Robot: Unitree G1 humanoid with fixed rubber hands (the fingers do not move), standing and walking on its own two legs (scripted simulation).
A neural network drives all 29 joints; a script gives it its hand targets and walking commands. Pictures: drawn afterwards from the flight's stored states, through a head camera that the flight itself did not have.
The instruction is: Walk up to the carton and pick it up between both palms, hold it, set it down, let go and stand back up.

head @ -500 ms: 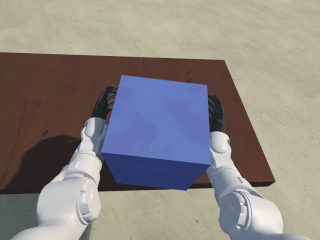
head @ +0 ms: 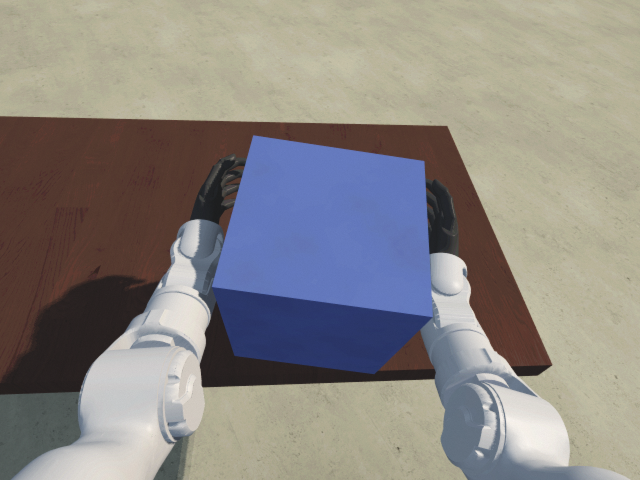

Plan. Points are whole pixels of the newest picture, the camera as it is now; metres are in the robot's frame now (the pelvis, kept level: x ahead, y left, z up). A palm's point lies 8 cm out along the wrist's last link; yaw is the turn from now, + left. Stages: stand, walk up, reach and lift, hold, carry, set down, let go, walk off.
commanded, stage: reach and lift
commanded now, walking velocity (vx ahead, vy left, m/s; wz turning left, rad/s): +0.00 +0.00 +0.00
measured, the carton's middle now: (320, 267) +0.39 +0.00 +0.04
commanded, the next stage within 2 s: none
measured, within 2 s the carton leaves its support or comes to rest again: neither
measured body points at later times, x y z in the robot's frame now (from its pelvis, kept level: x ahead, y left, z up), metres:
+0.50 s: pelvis -0.01 +0.00 +0.00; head -0.03 +0.02 +0.45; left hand +0.42 +0.14 +0.14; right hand +0.39 -0.17 +0.13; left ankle -0.01 +0.09 -0.74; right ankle +0.03 -0.13 -0.74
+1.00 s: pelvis -0.03 -0.01 +0.00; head -0.04 +0.01 +0.45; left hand +0.41 +0.12 +0.20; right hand +0.39 -0.18 +0.17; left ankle -0.01 +0.09 -0.74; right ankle +0.03 -0.13 -0.74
